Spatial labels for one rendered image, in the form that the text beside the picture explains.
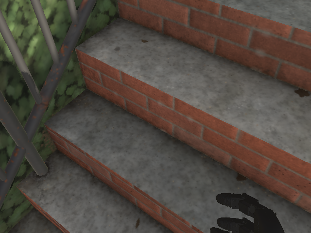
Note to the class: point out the robot right hand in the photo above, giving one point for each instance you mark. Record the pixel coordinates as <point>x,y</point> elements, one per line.
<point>265,221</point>

